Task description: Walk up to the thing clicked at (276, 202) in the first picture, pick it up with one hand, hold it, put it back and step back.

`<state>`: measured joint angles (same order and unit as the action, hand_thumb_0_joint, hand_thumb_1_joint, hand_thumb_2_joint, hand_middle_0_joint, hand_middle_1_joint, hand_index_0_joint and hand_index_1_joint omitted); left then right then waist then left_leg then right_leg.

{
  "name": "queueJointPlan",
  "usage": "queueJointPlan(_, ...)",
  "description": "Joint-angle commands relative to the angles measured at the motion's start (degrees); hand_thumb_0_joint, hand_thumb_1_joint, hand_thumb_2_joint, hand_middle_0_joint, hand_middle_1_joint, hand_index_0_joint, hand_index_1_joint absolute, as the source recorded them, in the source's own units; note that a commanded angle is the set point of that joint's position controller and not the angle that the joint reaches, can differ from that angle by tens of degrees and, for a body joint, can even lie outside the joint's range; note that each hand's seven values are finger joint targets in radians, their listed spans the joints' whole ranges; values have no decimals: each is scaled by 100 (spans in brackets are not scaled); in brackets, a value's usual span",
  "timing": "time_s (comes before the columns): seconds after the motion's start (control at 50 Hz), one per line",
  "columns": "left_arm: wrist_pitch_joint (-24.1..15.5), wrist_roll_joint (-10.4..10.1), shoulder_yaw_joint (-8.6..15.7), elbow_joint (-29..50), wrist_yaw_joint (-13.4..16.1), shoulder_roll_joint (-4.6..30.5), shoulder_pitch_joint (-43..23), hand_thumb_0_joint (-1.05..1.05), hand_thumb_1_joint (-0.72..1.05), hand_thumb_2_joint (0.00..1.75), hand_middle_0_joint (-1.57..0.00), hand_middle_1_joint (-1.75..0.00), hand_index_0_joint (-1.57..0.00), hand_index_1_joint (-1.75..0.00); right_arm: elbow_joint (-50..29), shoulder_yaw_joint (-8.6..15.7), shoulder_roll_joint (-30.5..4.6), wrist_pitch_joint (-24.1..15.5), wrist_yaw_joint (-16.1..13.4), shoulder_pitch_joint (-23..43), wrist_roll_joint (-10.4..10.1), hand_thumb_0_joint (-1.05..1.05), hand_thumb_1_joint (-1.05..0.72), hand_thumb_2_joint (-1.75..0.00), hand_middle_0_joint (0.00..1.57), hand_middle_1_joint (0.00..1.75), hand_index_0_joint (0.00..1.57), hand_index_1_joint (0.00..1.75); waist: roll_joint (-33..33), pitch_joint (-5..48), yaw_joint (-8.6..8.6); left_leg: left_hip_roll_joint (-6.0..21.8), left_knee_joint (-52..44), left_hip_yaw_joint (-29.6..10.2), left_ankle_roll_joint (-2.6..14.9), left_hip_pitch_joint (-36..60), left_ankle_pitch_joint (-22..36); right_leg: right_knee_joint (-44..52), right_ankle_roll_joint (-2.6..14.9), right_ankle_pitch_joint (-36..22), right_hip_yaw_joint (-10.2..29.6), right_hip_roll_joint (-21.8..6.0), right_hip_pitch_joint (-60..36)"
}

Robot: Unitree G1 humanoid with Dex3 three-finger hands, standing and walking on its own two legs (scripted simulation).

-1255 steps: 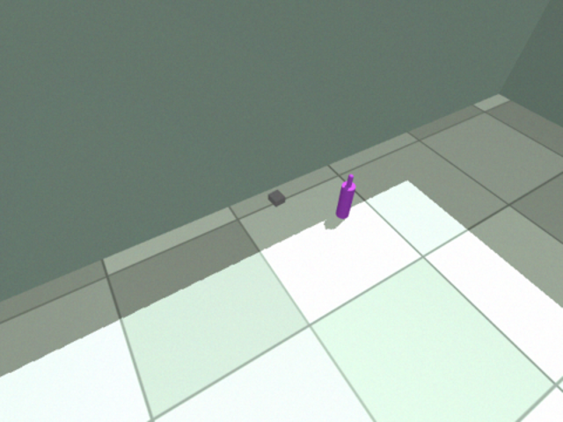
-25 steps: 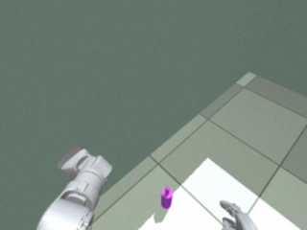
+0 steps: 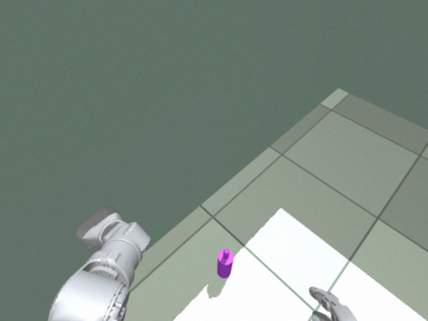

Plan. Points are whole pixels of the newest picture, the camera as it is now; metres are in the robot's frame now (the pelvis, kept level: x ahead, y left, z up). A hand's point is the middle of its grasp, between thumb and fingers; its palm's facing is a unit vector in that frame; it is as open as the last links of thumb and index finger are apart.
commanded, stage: crouch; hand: left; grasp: from above
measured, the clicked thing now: (113, 250) +0.29 +0.23 -0.11
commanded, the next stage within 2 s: lower in 1.70 s
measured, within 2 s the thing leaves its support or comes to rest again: neither
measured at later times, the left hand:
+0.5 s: hand (137, 256) +0.36 +0.24 -0.33, palm faces -0.20 -0.39 -0.90, open 8.3 cm
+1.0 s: hand (144, 261) +0.39 +0.26 -0.50, palm faces -0.26 -0.35 -0.90, open 7.2 cm
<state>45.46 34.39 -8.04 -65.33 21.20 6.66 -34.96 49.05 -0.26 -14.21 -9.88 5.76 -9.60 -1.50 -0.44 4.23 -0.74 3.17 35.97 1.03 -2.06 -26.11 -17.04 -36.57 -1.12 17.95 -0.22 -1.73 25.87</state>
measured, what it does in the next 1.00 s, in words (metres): lowers itself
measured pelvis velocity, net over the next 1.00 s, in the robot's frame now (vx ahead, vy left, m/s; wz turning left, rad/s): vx -0.09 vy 0.01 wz -0.08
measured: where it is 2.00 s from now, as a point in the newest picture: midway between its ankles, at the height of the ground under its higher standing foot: outside the picture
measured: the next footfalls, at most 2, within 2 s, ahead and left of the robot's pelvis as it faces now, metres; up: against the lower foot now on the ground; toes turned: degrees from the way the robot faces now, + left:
none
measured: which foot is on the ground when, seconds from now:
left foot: down 0.00-1.00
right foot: down 0.00-1.00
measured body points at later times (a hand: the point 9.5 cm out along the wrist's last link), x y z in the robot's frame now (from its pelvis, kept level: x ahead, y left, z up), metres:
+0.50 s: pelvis -0.07 +0.01 -0.20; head +0.12 +0.02 +0.21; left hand +0.36 +0.25 -0.28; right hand -0.02 -0.26 -0.33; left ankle +0.01 +0.14 -0.72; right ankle +0.00 -0.13 -0.72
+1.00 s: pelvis -0.09 +0.01 -0.36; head +0.14 +0.03 +0.02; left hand +0.40 +0.27 -0.45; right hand -0.08 -0.25 -0.48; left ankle +0.00 +0.14 -0.72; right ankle +0.00 -0.13 -0.72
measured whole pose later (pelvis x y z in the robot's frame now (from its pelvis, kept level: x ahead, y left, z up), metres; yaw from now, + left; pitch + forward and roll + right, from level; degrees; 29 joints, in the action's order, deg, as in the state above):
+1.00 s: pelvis -0.09 +0.01 -0.36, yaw -5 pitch +37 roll -5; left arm 24.0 45.5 15.4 -90.6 30.9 31.9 -65.2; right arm 51.1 -0.6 -15.3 -13.9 11.8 -9.2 7.3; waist -3.0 7.2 -13.6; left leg 3.3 124.8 -6.4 -1.6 -124.3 -38.0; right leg -121.6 -3.4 37.4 -0.2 0.6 121.4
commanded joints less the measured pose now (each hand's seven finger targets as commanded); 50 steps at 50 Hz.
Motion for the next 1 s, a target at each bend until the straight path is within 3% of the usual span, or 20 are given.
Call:
queueJointPlan(0.0,-489,447,171,145,589,889,-2228,0,77,52,-111,-45,-112,-44,-357,373,-819,-250,-6,-274,60,0,-86,-89,20,30,20,30,369,1472,-308,-284,439,218,202,-193,1128,-195,166,-1336,4,251,81)
queueJointPlan(0.1,-909,624,669,-635,1269,1011,-2689,0,69,50,-109,-41,-109,-42,-268,529,-846,-276,110,-471,321,0,-87,-89,20,30,20,30,30,2071,-401,-198,1900,187,68,-1617,826,-1697,256,-1021,-19,294,1639)
queueJointPlan(0.22,-1221,441,1283,-1125,1968,1514,-3569,0,76,61,-117,-43,-115,-45,-170,553,-941,-305,247,-380,534,0,-88,-89,20,30,20,30,-428,2883,-521,-179,3128,35,30,-3053,43,-2862,314,-277,-141,356,3149)
queueJointPlan(0.3,-1445,253,1625,-1159,2170,1943,-4199,0,77,60,-117,-46,-116,-47,-22,563,-1060,-293,300,-358,608,0,-88,-89,20,30,20,30,-667,3756,-783,-130,3955,-53,0,-3592,-189,-3646,284,-38,-257,401,4030)
queueJointPlan(0.36,-1552,144,1767,-1184,2100,2277,-4391,0,66,64,-111,-50,-109,-52,88,572,-1130,-261,299,-465,622,0,-89,-90,20,30,20,30,-653,4134,-934,-101,4401,-46,14,-4153,-475,-4000,211,215,-317,381,4210)
queueJointPlan(0.38,-1586,192,1877,-1209,2054,2562,-4427,0,65,64,-110,-49,-109,-51,108,517,-1112,-246,307,-487,631,0,-89,-90,20,30,20,30,-742,4246,-870,-99,4592,-2,25,-4376,-452,-4127,187,158,-276,361,4165)
queueJointPlan(0.44,-1652,336,1820,-1134,1828,2742,-4488,0,66,61,-112,-48,-111,-50,173,555,-1094,-235,325,-676,638,0,-90,-90,20,30,20,30,-904,4591,-965,-68,5013,-43,47,-4605,-451,-4519,191,149,-346,355,4416)
queueJointPlan(0.46,-1681,460,2004,-1143,1790,3137,-4514,0,65,60,-112,-46,-111,-48,112,501,-1112,-229,320,-656,629,0,-90,-90,20,30,20,30,-1026,4562,-905,-59,5101,-56,59,-4706,-547,-4652,215,254,-361,372,4541)
queueJointPlan(0.48,-1717,489,1836,-1177,1712,2897,-4572,0,66,56,-112,-45,-111,-46,186,533,-1076,-219,328,-730,658,0,-90,-90,20,30,20,30,-1098,4468,-1022,-60,5274,-67,78,-4944,-636,-4794,222,343,-370,369,4783)
queueJointPlan(0.58,-1884,702,1844,-1550,1504,3055,-4395,0,62,46,-109,-39,-109,-40,130,468,-1030,-256,364,-788,677,0,-90,-90,20,30,20,30,-894,4191,-1155,-55,6027,-148,168,-5921,-929,-5420,223,700,-424,391,5599)
queueJointPlan(0.66,-2015,777,1802,-1400,1387,3086,-4859,0,56,45,-105,-40,-105,-40,176,425,-1040,-341,436,-956,690,0,-90,-90,20,30,20,30,-1131,4263,-1346,-45,6466,-256,165,-6096,-973,-5945,225,738,-506,357,6278)
queueJointPlan(0.68,-2036,860,1876,-1342,1382,3316,-4999,0,56,45,-105,-40,-105,-41,140,412,-1144,-358,445,-958,674,0,-90,-90,20,30,20,30,-1302,4308,-1315,-25,6517,-330,148,-6064,-1049,-6111,242,822,-549,342,6569)
queueJointPlan(0.7,-2041,906,1847,-1481,1370,3251,-5003,0,54,44,-104,-39,-104,-39,196,413,-1163,-370,455,-996,675,0,-90,-90,20,30,20,30,-1369,4215,-1338,-20,6594,-370,134,-6105,-1176,-6225,255,953,-582,339,6847)
queueJointPlan(0.76,-2104,1090,1993,-1409,1339,3599,-5102,0,53,42,-104,-37,-104,-37,142,413,-1272,-402,490,-955,709,0,-90,-90,20,30,20,30,-1584,4281,-1307,-36,6808,-387,131,-6192,-1361,-6502,264,1164,-609,332,7202)
queueJointPlan(0.8,-2099,1124,2039,-1420,1283,3656,-5164,0,55,44,-105,-37,-105,-38,120,396,-1347,-423,527,-1035,721,0,-90,-90,20,30,20,30,-1682,4400,-1330,-25,6904,-432,105,-6115,-1262,-6759,276,1065,-652,304,7351)
queueJointPlan(0.82,-2084,1187,2081,-1602,1302,3724,-5071,0,57,44,-108,-35,-107,-36,143,382,-1393,-428,531,-1051,734,0,-90,-90,20,30,20,30,-1750,4373,-1261,-17,6978,-437,91,-6203,-1245,-6870,289,1046,-675,312,7481)
queueJointPlan(0.84,-2096,1214,2064,-1558,1277,3675,-5217,0,57,42,-107,-34,-107,-35,146,388,-1364,-445,536,-1082,759,0,-90,-90,20,30,20,30,-1791,4341,-1356,-41,7081,-410,115,-6302,-1274,-6916,276,1048,-656,311,7562)
queueJointPlan(0.9,-2170,1263,2073,-1683,1220,3724,-5225,0,57,45,-108,-35,-107,-36,163,344,-1394,-481,581,-1162,807,0,-90,-90,20,30,20,30,-1642,4289,-1426,-49,7350,-391,145,-6605,-1190,-7160,264,952,-665,319,7595)
queueJointPlan(0.94,-2208,1306,2209,-1642,1232,3992,-5367,0,59,43,-109,-34,-108,-36,152,324,-1443,-501,595,-1233,844,0,-90,-90,20,30,20,30,-1618,4422,-1408,-63,7623,-298,180,-6736,-1040,-7255,237,787,-606,319,7518)
queueJointPlan(0.98,-2227,1344,2196,-1851,1255,3963,-5413,0,60,41,-109,-35,-109,-36,179,294,-1450,-528,628,-1262,907,0,-90,-90,20,30,20,30,-1462,4222,-1526,-85,7789,-242,219,-7073,-1116,-7335,206,825,-601,338,7583)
